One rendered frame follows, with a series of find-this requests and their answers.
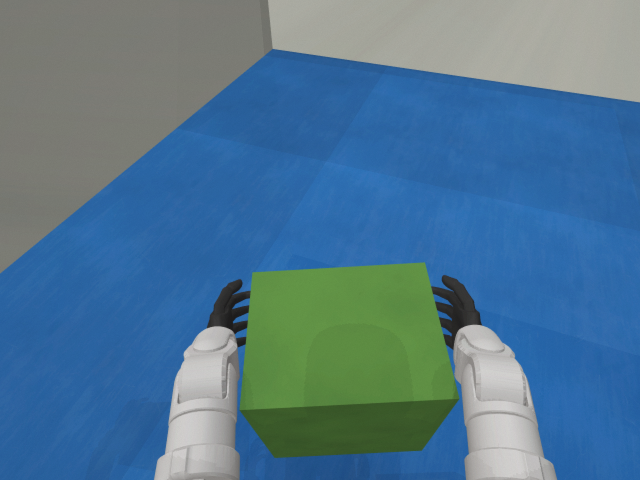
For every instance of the robot right forearm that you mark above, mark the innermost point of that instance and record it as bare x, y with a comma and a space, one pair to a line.
499, 415

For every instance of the carton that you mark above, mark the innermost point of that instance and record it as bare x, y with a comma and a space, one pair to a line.
345, 360

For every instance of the robot left forearm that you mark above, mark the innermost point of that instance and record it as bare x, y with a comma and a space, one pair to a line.
202, 422

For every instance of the robot right hand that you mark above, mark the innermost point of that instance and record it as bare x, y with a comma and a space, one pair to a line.
462, 312

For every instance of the robot left hand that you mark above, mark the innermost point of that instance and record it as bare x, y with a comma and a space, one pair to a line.
223, 315

